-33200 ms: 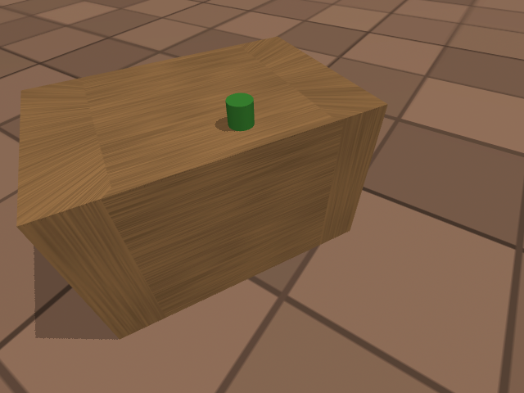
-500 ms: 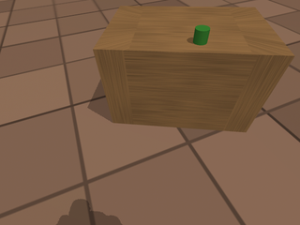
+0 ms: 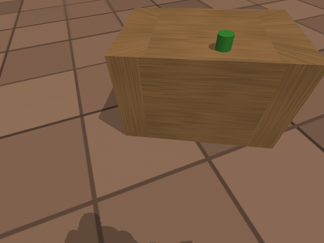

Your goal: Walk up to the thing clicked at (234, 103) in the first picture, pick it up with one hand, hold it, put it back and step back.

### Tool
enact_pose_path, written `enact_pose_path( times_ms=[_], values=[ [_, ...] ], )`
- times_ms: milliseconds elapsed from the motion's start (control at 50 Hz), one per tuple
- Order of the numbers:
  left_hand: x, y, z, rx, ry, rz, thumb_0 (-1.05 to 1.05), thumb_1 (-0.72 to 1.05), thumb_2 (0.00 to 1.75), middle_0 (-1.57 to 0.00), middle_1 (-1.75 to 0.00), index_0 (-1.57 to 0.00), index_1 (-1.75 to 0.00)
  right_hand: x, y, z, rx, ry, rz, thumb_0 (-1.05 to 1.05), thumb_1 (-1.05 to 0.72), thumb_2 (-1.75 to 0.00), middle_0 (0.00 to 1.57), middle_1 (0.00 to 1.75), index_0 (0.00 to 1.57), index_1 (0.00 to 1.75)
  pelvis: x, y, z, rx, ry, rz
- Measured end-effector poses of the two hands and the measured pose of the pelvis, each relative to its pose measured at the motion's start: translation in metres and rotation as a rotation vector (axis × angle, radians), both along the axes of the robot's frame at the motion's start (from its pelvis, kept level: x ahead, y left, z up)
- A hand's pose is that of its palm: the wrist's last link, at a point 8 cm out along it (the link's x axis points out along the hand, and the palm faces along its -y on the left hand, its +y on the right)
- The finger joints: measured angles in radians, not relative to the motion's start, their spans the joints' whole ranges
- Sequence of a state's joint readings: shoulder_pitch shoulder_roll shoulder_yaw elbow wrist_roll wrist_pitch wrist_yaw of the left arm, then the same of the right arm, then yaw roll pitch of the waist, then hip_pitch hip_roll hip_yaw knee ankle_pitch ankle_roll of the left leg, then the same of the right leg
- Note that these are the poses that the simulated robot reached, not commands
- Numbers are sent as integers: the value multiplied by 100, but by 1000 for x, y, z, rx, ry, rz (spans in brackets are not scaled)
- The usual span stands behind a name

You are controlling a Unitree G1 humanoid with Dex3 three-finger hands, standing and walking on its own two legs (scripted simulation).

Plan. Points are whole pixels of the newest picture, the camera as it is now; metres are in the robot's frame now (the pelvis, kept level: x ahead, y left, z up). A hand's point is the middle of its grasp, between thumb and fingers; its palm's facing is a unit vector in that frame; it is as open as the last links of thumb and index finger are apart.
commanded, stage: step back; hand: right
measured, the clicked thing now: (224, 41) +1.10 -0.28 -0.02
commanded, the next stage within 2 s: stand in 0.28 s
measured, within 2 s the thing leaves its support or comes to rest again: neither
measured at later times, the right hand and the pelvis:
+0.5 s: hand out of the picture +0.13 -0.24 -0.13, palm faces +0.00 +0.95 -0.32, open 7.4 cm; pelvis +0.01 +0.01 +0.02, yaw -1 degrees
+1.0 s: hand out of the picture +0.04 -0.25 -0.14, palm faces +0.01 +0.95 -0.33, open 7.4 cm; pelvis +0.00 +0.00 +0.02, yaw -1 degrees
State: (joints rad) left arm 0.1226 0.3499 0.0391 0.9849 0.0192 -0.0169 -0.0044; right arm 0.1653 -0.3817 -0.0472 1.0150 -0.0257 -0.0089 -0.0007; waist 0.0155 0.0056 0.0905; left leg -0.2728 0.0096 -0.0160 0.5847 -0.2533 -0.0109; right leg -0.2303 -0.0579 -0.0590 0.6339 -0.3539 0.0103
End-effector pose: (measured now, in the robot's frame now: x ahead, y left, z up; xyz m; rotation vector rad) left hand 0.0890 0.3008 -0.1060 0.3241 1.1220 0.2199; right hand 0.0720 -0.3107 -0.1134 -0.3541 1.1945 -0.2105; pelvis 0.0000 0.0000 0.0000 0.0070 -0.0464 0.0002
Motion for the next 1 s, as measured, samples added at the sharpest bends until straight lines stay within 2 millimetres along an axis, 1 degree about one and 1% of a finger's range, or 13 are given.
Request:
enact_pose_path(
  times_ms=[80, 220, 320, 420, 480, 540, 680, 840, 920, 1000],
  values=[
    [4, 10, -7, -12, 24, 24, 1, 90, 90, -21, -30, -21, -30, 7, 15, 4, 3, -1, 3, 1, -90, -90, 20, 30, 20, 30, 4, 6, 1, 4, 7, -10],
    [-2, 17, -7, -11, 68, 22, 1, 90, 90, -21, -30, -20, -30, 31, 27, 11, 19, -24, 15, 1, -90, -90, 20, 30, 20, 30, 8, 7, 6, -18, 18, -18],
    [-7, 15, -2, -11, 91, 24, 1, 90, 90, -20, -30, -20, -30, 47, 30, 15, 37, -55, 24, 1, -90, -90, 20, 30, 20, 30, 9, 8, 11, -17, 16, -19],
    [-9, 8, 3, -20, 99, 9, 1, 90, 90, -20, -30, -20, -30, 51, 29, 18, 54, -82, 17, 1, -90, -90, 20, 30, 20, 30, 9, 8, 16, -14, 5, -20],
    [-8, 3, 6, -25, 94, -1, 1, 90, 90, -20, -30, -20, -30, 47, 28, 20, 59, -79, 9, 1, -90, -90, 20, 30, 20, 30, 8, 7, 18, -12, 0, -20],
    [-7, 0, 7, -28, 88, -9, 1, 90, 90, -21, -30, -20, -30, 38, 26, 20, 61, -67, -1, 1, -90, -90, 20, 30, 20, 30, 6, 6, 20, -11, -3, -21],
    [-8, -4, 8, -29, 83, -23, 1, 90, 90, -21, -30, -20, -30, 8, 18, 19, 55, -14, -35, 1, -90, -90, 20, 30, 20, 30, 0, 2, 22, -10, -7, -23],
    [-16, -4, 8, -26, 103, -26, 1, 90, 90, -21, -30, -20, -30, -23, 12, 15, 50, 46, -66, 1, -90, -90, 20, 30, 20, 30, -5, 1, 22, -9, -5, -24],
    [-21, -3, 8, -22, 122, -24, 1, 90, 90, -21, -30, -20, -30, -33, 11, 13, 51, 73, -71, 1, -90, -90, 20, 30, 20, 30, -5, 0, 22, -9, 3, -23],
    [-24, -3, 7, -20, 139, -21, 1, 90, 90, -21, -30, -20, -30, -37, 12, 11, 54, 91, -71, 1, -90, -90, 20, 30, 20, 30, -4, -1, 22, -9, 9, -23]
  ],
)
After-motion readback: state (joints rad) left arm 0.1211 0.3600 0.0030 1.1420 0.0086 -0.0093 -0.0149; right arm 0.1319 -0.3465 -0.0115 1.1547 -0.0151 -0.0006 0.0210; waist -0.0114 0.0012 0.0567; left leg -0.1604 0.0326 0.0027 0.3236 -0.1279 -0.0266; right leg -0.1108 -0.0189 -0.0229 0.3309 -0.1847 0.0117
